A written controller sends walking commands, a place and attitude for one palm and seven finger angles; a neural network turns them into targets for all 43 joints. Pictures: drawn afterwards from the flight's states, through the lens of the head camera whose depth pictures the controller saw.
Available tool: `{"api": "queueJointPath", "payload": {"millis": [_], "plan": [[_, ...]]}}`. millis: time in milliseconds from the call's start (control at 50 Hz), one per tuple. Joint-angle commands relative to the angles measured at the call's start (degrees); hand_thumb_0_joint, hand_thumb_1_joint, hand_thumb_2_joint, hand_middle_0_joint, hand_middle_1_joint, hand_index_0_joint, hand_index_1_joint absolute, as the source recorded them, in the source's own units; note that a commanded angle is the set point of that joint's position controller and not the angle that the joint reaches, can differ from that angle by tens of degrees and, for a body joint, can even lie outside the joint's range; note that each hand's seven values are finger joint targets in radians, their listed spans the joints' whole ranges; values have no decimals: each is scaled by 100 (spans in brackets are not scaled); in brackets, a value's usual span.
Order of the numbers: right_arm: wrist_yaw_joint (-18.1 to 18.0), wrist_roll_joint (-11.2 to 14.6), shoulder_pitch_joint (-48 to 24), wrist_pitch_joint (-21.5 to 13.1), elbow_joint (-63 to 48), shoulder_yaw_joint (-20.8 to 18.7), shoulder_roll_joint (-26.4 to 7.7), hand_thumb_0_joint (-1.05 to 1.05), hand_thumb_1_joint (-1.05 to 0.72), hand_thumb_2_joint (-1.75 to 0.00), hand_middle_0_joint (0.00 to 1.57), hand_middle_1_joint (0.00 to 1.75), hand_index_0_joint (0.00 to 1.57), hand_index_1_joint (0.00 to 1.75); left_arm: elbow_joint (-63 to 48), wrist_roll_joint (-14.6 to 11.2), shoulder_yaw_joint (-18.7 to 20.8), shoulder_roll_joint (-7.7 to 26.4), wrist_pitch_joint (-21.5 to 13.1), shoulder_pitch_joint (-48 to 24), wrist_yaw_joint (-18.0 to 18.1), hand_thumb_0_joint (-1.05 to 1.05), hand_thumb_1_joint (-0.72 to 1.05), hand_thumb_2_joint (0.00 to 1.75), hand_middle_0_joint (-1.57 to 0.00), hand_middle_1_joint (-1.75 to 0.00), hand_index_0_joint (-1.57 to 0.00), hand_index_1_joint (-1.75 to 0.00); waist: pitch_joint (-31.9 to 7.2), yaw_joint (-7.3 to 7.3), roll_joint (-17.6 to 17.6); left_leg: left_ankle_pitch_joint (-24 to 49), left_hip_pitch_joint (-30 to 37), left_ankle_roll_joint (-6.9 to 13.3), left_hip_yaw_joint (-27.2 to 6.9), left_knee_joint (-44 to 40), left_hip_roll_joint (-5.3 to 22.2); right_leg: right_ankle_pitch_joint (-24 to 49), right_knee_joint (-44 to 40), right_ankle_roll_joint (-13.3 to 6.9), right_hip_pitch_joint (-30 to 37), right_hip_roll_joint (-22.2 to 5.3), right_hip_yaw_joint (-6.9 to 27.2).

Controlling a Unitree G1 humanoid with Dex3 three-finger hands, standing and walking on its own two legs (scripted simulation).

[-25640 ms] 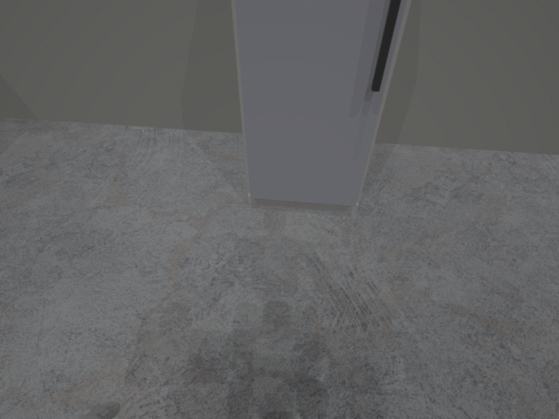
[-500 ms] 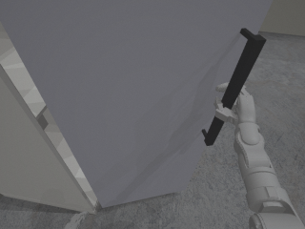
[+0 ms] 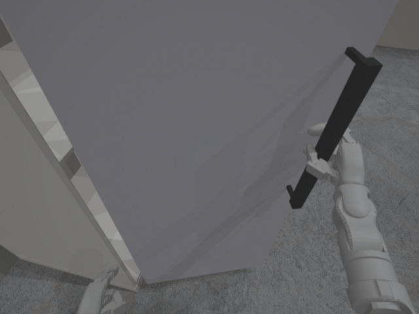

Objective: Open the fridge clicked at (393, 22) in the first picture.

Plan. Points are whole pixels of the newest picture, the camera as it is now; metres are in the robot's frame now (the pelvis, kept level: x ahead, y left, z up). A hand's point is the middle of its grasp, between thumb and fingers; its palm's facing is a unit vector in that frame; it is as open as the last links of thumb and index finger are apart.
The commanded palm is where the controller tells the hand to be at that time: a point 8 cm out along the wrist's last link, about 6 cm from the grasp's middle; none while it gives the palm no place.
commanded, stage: loosen the grip on the handle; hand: right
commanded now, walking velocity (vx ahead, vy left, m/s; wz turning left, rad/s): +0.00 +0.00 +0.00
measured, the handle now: (317, 145) +0.42 -0.18 +0.12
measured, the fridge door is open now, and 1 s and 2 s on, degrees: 67 67 67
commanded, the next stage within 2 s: slip the hand off the handle in 0.60 s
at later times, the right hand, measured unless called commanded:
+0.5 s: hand (316, 161) +0.38 -0.17 +0.11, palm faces +0.13 +0.97 -0.20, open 13.4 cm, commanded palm +0.34 -0.22 +0.13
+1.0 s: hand (343, 163) +0.38 -0.22 +0.12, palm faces +0.17 +0.96 -0.20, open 14.6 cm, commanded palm +0.35 -0.27 +0.12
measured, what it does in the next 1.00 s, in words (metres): stands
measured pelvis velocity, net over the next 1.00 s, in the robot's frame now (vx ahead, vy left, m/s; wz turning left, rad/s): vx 0.01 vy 0.02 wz -0.04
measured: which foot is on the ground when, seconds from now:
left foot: down 0.00-1.00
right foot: down 0.00-1.00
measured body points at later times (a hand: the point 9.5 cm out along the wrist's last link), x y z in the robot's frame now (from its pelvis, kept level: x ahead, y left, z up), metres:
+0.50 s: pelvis -0.02 +0.03 -0.01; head +0.00 +0.03 +0.44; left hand +0.10 +0.29 -0.12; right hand +0.37 -0.22 +0.13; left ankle +0.02 +0.13 -0.74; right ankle +0.01 -0.09 -0.74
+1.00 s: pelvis +0.01 +0.02 -0.01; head +0.02 +0.02 +0.44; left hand +0.16 +0.26 -0.11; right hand +0.36 -0.27 +0.13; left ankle +0.02 +0.13 -0.74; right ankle +0.01 -0.09 -0.74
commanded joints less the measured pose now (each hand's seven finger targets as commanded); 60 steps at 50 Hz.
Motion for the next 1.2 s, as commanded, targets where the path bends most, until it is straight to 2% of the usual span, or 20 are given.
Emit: {"api": "queueJointPath", "payload": {"millis": [0, 20, 40, 60, 80, 120, 140, 180, 240, 320, 380, 400, 440, 480, 540, 660, 680, 980, 1040, 1180], "plan": [[-33, -694, -6115, -331, -2541, -2485, -4064, 0, -90, -90, 45, 140, 45, 140, -1017, 178, 607, 794, -339, -142, -162, 0, 90, 90, -20, -30, -20, -30, -540, -277, 1491, 1473, -109, 58, -675, -652, 436, 927, -81, -92, 148, -617, 292], [429, -641, -4320, 195, 593, -839, -1551, 0, -78, -84, 45, 140, 45, 140, -788, 168, 446, 866, -736, -230, -248, 0, 90, 90, -20, -30, -20, -30, -2605, 383, 1190, 2886, 544, 332, 245, 752, -46, 2803, -641, -46, 612, -26, 429], [658, -29, -3039, 287, -318, -765, -941, 0, -66, -78, 45, 140, 45, 140, -842, -138, 650, 966, -824, 358, -335, 0, 90, 90, -20, -30, -20, -30, -3172, -82, -463, 1937, 34, 341, 459, 741, 18, 4195, -274, 488, 1691, -233, 598], [766, 221, -2362, 223, -264, -1011, -809, 0, -54, -73, 45, 140, 45, 140, -699, -49, 527, 952, -856, 301, -365, 0, 90, 90, -20, -30, -20, -30, -2754, -120, -1281, 1008, -677, 263, 337, 550, 16, 4446, 116, 688, 2209, -243, 646], [727, 357, -2220, 77, -597, -1418, -1333, 0, -42, -67, 45, 140, 45, 140, -674, 57, 478, 993, -807, 312, -421, 0, 90, 90, -20, -30, -20, -30, -2605, -225, -1253, 687, -682, 236, 288, 404, 5, 3750, 111, 679, 2005, -211, 673], [600, 230, -2641, -238, -751, -937, -1082, 0, -17, -55, 45, 140, 45, 140, -818, 63, 386, 948, -781, 66, -461, 0, 90, 90, -20, -30, -20, -30, -1785, -12, -372, 785, -510, 219, 271, 270, -7, 1682, 60, 299, 794, -79, 473], [496, 121, -2717, -385, -679, -981, -1181, 0, -5, -49, 45, 140, 45, 140, -805, 61, 410, 993, -747, 104, -460, 0, 90, 90, -20, -30, -20, -30, -1580, 83, 193, 660, -463, 216, 317, 305, -16, 1235, 37, 209, 411, -101, 528], [430, 11, -2730, -568, -434, -667, -1031, 0, 19, -37, 45, 140, 45, 140, -907, 5, 397, 999, -778, 73, -460, 0, 90, 90, -20, -30, -20, -30, -1432, 85, 611, -28, -724, 199, 252, 340, -35, 288, 13, 103, -6, -80, 534], [386, -50, -3090, -794, -511, -629, -1203, 0, 55, -20, 42, 137, 42, 137, -934, -52, 352, 979, -819, -46, -383, 0, 90, 90, -20, -30, -20, -30, -1364, 49, -5, -609, -829, 241, 101, 339, 17, -525, -30, 66, -160, -22, 505], [536, 98, -3413, -808, -121, -540, -1417, 0, 55, -20, 37, 130, 37, 130, -853, -114, 287, 1015, -916, 38, -249, 0, 90, 90, -20, -30, -20, -30, -1163, 178, 466, -1236, -874, 168, -98, 86, 53, -989, 54, -15, -576, 79, 390], [562, 231, -3487, -864, -309, -658, -1537, 0, 55, -20, 33, 125, 33, 125, -803, -108, 302, 993, -945, 63, -210, 0, 90, 90, -20, -30, -20, -30, -1573, 115, 272, -1089, -584, 156, -214, 50, 82, -666, 172, -28, -510, 122, 316], [558, 221, -3134, -868, -225, -1222, -2166, 0, 55, -20, 32, 123, 32, 123, -791, -92, 322, 1044, -937, 107, -195, 0, 90, 90, -20, -30, -20, -30, -1679, -57, 222, -1017, -354, 169, -260, 73, 97, -514, 177, -20, -617, 119, 322], [564, 272, -2930, -877, -335, -1290, -2107, 0, 55, -20, 29, 120, 29, 120, -757, -66, 320, 1016, -900, 75, -195, 0, 90, 90, -20, -30, -20, -30, -1764, -82, 169, -527, -108, 158, -255, 155, 106, -149, 202, -21, -633, 129, 310], [659, 354, -2843, -865, -527, -889, -1640, 0, 55, -20, 26, 117, 26, 117, -820, -71, 311, 972, -928, 118, -223, 0, 90, 90, -20, -30, -20, -30, -1834, 0, 214, 69, -131, 141, -174, 243, 72, 214, 261, -34, -507, 123, 262], [657, 381, -2462, -798, -517, -1216, -1865, 0, 55, -20, 25, 115, 25, 115, -759, -58, 353, 1028, -892, 180, -214, 0, 90, 90, -20, -30, -20, -30, -1761, -50, 182, 492, -77, 134, -117, 334, 69, 488, 292, -35, -531, 131, 284], [673, 357, -2215, -741, -1063, -959, -1565, 0, 55, -20, 25, 115, 25, 115, -807, -50, 374, 980, -863, 256, -269, 0, 90, 90, -20, -30, -20, -30, -2102, -11, 39, 1164, -116, 122, -21, 513, 25, 1039, 409, -34, -226, 124, 272], [655, 309, -2236, -708, -711, -1331, -2044, 0, 55, -20, 25, 115, 25, 115, -715, -57, 372, 1028, -822, 325, -236, 0, 90, 90, -20, -30, -20, -30, -1884, 28, 236, 1072, -239, 123, -22, 502, 17, 950, 439, -23, -347, 94, 296], [1252, 485, -2552, -775, -463, -1132, -1923, 0, 55, -20, 25, 115, 25, 115, -824, -107, 321, 1033, -676, 347, -177, 0, 90, 90, -20, -30, -20, -30, -1987, 98, 14, 967, -616, 190, 120, 685, -31, 1115, 576, 25, -177, 64, 524], [1256, 473, -2641, -774, -333, -1452, -2271, 0, 55, -20, 25, 115, 25, 115, -780, -100, 323, 1078, -625, 335, -137, 0, 90, 90, -20, -30, -20, -30, -1818, 74, -51, 811, -656, 199, 108, 680, -21, 988, 568, 19, -313, 71, 561], [1421, 514, -2595, -877, -448, -1642, -2539, 0, 55, -20, 25, 115, 25, 115, -825, -67, 332, 1096, -586, 475, -148, 0, 90, 90, -20, -30, -20, -30, -2200, 49, -147, 955, -654, 217, 151, 798, -58, 1347, 637, 66, -159, 35, 637]]}}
